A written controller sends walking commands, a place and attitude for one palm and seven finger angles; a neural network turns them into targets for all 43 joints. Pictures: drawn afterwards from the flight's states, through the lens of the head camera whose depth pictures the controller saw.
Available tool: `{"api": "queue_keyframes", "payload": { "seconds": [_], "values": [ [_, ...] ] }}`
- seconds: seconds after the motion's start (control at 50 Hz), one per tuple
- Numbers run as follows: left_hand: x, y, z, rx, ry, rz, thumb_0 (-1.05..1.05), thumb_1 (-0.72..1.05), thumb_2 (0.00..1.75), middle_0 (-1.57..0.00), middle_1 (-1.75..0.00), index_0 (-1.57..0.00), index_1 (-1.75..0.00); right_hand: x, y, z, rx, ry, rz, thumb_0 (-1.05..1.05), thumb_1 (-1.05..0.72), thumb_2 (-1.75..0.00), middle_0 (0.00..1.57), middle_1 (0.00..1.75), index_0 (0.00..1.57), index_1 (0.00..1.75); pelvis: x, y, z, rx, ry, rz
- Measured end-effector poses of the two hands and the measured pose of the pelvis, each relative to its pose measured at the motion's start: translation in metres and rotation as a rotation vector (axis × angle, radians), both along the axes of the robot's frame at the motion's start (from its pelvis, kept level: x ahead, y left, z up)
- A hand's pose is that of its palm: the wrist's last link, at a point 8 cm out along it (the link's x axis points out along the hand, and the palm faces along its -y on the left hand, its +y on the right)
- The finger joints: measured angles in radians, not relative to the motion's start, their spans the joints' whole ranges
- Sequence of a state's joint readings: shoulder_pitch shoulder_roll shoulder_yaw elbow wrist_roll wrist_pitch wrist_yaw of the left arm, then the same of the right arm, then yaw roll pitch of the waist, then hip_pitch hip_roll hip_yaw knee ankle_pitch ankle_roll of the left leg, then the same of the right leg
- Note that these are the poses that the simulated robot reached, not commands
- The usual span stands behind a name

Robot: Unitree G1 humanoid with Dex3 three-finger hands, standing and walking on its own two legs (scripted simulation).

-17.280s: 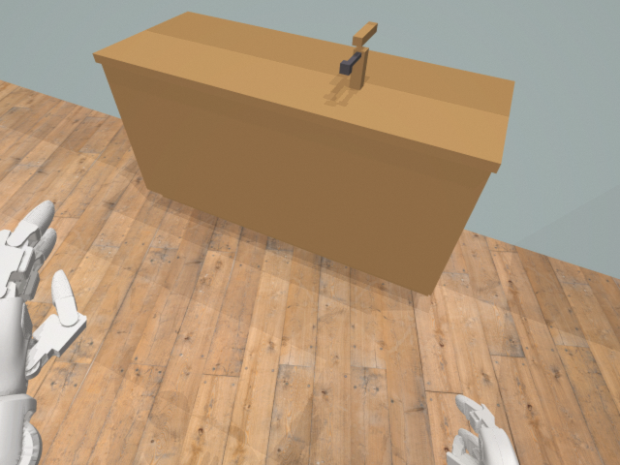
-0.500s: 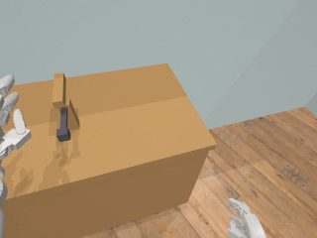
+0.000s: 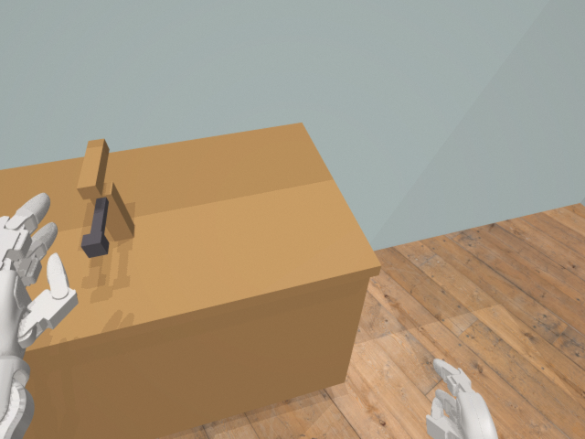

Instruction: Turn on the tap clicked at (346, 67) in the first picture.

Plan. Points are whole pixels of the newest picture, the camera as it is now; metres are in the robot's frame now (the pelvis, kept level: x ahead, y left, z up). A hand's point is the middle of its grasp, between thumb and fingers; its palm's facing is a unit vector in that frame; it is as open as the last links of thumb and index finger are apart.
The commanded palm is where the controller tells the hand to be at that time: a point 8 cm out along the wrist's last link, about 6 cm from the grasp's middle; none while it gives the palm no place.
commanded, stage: turn the palm inward beside the body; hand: left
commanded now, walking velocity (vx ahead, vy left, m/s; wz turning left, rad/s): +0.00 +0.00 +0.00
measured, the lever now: (95, 244) +0.36 +0.35 +0.06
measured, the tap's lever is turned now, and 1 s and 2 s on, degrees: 0 0 0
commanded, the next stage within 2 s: reach beside the lever's end, fingers flat in 1.52 s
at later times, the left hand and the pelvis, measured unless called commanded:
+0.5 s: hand (77, 315) +0.20 +0.25 +0.15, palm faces +0.46 -0.86 -0.22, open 7.4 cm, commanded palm +0.14 +0.29 +0.16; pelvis +0.01 +0.00 +0.00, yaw +1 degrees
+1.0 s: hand (75, 342) +0.18 +0.25 +0.13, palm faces +0.50 -0.86 -0.14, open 7.4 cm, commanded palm +0.12 +0.29 +0.15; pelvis +0.00 +0.01 +0.00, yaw +1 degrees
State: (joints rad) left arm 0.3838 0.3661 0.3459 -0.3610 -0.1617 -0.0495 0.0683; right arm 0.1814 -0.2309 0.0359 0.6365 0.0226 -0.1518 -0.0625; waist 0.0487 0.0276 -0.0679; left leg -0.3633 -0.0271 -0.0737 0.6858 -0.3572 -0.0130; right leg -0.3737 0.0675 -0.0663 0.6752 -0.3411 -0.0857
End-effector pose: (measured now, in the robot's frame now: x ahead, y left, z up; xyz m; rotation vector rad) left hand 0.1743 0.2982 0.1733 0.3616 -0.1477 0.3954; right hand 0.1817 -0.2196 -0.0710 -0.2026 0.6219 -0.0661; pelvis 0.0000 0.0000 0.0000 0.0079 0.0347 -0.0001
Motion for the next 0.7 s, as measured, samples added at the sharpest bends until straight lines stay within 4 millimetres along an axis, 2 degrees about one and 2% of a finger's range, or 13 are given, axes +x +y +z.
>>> {"api": "queue_keyframes", "payload": {
  "seconds": [0.12,0.28,0.48,0.7],
  "values": [
    [-0.008,-0.003,0.002,-0.02,-0.016,0.039,0.01,0.89,0.9,-0.21,-0.3,-0.21,-0.3,-0.001,-0.015,-0.003,-0.003,0.007,-0.02,0.01,-0.9,-0.9,0.21,0.3,0.2,0.3,0.006,-0.006,-0.001,0.003,0.015,0.0],
    [-0.017,-0.005,-0.012,-0.072,0.013,0.079,0.01,0.89,0.9,-0.21,-0.3,-0.21,-0.3,-0.002,-0.023,-0.005,-0.034,0.01,-0.028,0.01,-0.9,-0.9,0.2,0.3,0.2,0.3,0.007,-0.004,-0.003,0.001,0.02,0.013],
    [-0.018,-0.012,-0.015,-0.102,0.005,0.065,0.01,0.89,0.9,-0.21,-0.3,-0.21,-0.3,0.004,-0.001,-0.001,-0.006,-0.04,-0.001,0.01,-0.9,-0.9,0.2,0.3,0.2,0.3,0.007,0.004,-0.003,0.001,0.017,0.011],
    [-0.032,-0.013,-0.022,-0.158,0.028,0.103,0.01,0.89,0.9,-0.21,-0.3,-0.21,-0.3,0.012,0.022,0.003,0.011,-0.067,0.048,0.01,-0.9,-0.9,0.21,0.3,0.2,0.3,0.005,0.012,-0.002,-0.003,0.003,0.02]
  ]
}}
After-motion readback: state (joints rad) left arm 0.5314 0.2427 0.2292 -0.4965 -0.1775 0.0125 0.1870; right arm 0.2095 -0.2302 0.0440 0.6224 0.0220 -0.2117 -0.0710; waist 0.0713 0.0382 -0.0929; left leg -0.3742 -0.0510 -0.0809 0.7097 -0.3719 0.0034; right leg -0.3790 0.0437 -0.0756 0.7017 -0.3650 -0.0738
